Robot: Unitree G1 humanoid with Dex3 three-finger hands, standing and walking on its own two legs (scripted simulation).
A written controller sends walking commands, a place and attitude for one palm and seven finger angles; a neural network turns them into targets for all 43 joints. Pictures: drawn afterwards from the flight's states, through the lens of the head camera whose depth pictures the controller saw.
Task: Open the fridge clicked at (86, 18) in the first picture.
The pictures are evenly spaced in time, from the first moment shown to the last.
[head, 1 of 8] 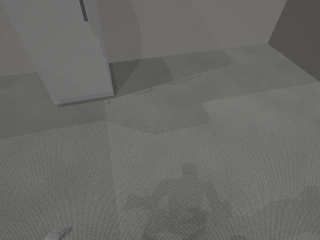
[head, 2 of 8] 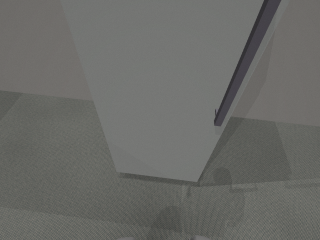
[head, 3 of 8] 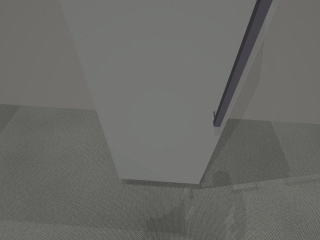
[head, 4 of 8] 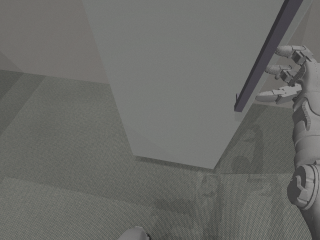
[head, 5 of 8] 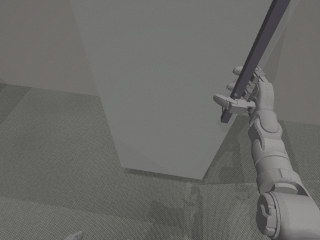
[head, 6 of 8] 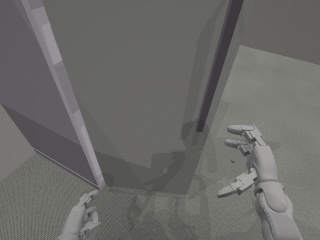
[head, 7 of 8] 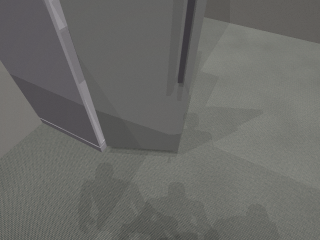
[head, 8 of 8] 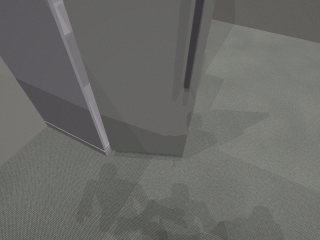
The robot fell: no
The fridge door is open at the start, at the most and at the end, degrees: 0 75 67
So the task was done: yes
